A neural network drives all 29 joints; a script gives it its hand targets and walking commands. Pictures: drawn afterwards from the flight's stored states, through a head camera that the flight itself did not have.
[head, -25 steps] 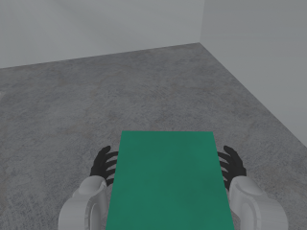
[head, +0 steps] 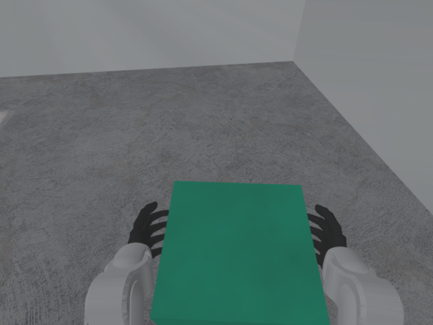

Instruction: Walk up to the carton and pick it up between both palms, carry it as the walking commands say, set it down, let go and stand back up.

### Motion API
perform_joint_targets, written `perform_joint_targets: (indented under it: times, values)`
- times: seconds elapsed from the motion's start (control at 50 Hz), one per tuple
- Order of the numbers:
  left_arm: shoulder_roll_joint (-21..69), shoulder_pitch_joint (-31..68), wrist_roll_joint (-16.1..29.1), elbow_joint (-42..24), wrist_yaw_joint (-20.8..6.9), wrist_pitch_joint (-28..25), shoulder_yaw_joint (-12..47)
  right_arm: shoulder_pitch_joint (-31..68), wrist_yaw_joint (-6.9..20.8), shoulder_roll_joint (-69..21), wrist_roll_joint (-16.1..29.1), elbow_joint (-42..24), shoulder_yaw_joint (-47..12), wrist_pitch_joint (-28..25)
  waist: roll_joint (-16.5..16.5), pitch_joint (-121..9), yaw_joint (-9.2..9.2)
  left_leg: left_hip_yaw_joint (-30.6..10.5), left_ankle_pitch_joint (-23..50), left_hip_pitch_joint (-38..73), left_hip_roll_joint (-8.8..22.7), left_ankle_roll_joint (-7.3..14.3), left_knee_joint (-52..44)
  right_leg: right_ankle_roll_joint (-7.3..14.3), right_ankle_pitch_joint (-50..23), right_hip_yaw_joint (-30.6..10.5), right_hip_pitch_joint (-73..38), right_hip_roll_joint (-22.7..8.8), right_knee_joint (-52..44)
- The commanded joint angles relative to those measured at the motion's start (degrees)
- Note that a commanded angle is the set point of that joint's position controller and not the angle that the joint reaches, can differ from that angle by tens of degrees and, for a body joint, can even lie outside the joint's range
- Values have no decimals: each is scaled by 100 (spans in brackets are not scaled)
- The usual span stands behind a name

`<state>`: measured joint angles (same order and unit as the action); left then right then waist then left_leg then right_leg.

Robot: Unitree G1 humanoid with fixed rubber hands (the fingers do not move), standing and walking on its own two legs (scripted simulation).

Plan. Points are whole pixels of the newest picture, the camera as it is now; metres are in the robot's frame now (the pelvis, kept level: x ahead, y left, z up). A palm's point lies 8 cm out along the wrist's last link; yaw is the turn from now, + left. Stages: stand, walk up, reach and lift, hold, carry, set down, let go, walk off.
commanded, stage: carry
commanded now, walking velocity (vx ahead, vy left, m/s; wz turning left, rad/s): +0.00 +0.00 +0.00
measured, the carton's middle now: (233, 270) +0.24 +0.00 +0.02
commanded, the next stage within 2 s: hold in 1.62 s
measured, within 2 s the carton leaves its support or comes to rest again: neither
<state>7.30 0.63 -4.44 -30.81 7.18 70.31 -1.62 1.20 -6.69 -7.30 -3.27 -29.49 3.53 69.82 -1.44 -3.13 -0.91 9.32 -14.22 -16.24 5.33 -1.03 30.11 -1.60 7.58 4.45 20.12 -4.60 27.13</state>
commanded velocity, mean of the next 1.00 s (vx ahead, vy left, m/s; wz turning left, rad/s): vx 0.00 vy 0.00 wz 0.00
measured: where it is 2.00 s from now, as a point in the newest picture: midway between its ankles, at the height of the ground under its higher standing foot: outside the picture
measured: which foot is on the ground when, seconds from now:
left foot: down 0.00-1.00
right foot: down 0.00-1.00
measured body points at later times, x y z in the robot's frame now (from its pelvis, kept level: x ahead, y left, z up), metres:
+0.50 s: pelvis +0.01 +0.01 +0.00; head +0.00 +0.01 +0.45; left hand +0.26 +0.16 +0.09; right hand +0.26 -0.15 +0.09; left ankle +0.02 +0.13 -0.73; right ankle +0.07 -0.14 -0.73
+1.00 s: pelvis +0.01 +0.00 +0.00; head +0.01 +0.01 +0.45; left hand +0.27 +0.15 +0.09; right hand +0.27 -0.15 +0.08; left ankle +0.02 +0.13 -0.73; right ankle +0.07 -0.14 -0.73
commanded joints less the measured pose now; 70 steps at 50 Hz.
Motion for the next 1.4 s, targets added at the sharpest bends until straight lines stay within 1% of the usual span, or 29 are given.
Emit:
perform_joint_targets:
  times: [0.0,0.14,0.42,0.56,1.38]
  values:
    - [4076,2089,1529,-516,-646,-103,3498,1990,535,-4083,1312,-449,-3240,-95,274,-967,28,-404,74,92,616,-31,-712,197,-241,-286,-613,-440,-280]
    - [4108,2046,1491,-460,-647,-153,3465,2008,542,-4116,1333,-469,-3289,-138,185,-1009,31,-376,202,169,593,-14,-627,207,-451,-270,-644,-476,-258]
    - [4159,2036,1454,-385,-647,-219,3449,2018,560,-4170,1361,-443,-3342,-197,133,-963,38,-348,50,165,560,31,-644,225,-375,-286,-618,-495,-272]
    - [4132,2024,1452,-406,-635,-238,3442,1996,548,-4133,1367,-482,-3332,-217,139,-906,39,-342,-31,155,574,16,-650,216,-240,-289,-598,-501,-253]
    - [3929,1953,1374,-358,-573,-344,3328,1967,485,-3948,1351,-465,-3291,-311,122,-983,72,-295,155,199,545,-5,-538,249,-383,-289,-562,-508,-151]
